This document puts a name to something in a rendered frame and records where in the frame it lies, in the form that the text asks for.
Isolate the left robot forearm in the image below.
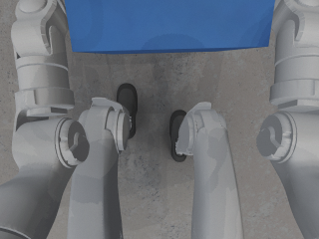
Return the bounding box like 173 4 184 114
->
11 0 75 159

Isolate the right robot shin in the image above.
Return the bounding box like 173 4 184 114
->
175 102 228 155

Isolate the carton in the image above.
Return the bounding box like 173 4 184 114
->
64 0 275 55

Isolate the left robot shin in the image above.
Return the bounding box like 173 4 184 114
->
78 98 132 137

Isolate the left robot upper arm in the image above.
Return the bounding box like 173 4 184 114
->
0 118 90 239

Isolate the robot shin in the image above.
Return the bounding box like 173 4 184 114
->
175 102 228 155
78 98 132 137

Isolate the right robot forearm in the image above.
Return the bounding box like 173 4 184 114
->
269 0 319 115

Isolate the right robot upper arm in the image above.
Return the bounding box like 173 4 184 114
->
256 111 319 239

